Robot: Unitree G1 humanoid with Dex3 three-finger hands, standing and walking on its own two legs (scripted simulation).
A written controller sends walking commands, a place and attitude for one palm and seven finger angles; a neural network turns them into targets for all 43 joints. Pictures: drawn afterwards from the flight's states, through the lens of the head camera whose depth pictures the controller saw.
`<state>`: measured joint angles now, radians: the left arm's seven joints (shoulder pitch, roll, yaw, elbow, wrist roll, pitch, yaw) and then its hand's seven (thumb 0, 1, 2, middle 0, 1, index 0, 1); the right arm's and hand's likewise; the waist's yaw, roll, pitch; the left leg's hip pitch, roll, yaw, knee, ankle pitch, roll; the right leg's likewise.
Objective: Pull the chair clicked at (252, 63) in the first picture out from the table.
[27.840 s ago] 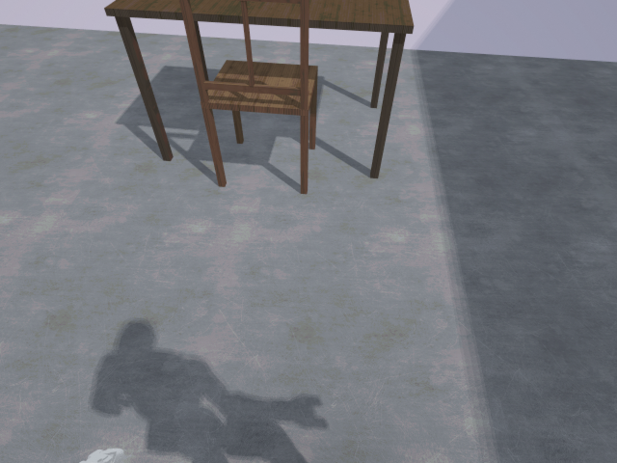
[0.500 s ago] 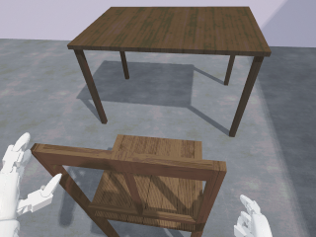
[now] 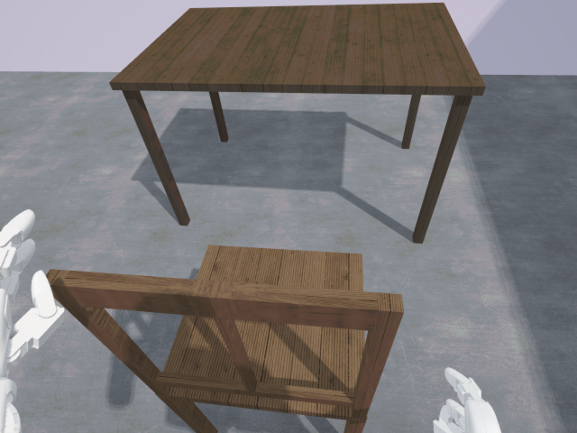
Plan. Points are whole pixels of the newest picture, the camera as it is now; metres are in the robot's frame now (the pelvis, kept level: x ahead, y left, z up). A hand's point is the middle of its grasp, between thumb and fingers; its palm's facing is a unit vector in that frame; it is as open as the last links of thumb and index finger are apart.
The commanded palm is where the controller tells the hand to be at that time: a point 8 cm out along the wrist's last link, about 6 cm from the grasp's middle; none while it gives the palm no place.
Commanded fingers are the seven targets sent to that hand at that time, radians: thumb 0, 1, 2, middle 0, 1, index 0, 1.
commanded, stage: step back with the hand held close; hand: left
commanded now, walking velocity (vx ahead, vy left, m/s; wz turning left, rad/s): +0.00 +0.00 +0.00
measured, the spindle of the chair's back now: (239, 355) +0.25 +0.13 -0.08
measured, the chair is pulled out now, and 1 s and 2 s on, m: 0.69 0.69 0.69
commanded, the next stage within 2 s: none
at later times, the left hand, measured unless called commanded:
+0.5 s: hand (47, 332) +0.17 +0.27 +0.16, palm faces +0.36 -0.74 -0.57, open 7.4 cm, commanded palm +0.11 +0.31 +0.18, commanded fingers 0.00 0.90 0.90 -0.20 -0.30 -0.20 -0.30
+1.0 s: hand out of the picture +0.12 +0.28 +0.16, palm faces +0.46 -0.72 -0.52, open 7.4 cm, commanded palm +0.05 +0.31 +0.18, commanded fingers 0.00 0.90 0.90 -0.20 -0.30 -0.20 -0.30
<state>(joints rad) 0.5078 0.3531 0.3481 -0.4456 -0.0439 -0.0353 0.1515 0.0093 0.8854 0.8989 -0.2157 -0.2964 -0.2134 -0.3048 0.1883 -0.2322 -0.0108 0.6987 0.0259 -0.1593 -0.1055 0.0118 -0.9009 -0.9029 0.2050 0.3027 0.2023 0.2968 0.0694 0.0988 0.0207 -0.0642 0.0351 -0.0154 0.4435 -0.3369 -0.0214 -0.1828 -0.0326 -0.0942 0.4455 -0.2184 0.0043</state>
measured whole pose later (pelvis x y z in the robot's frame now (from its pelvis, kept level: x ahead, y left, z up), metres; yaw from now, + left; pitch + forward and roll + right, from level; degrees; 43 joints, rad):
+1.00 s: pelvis -0.09 +0.01 -0.01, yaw +0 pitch +0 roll +0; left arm 0.54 0.42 0.46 -0.51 0.00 -0.16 0.19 0.01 0.89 0.90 -0.21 -0.30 -0.21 -0.31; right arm 0.24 -0.21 -0.01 0.59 0.03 -0.11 -0.11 0.01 -0.90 -0.90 0.21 0.30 0.20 0.30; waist 0.00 -0.01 0.03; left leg -0.34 0.00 0.00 0.61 -0.28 0.00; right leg -0.42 -0.05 -0.05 0.52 -0.10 0.02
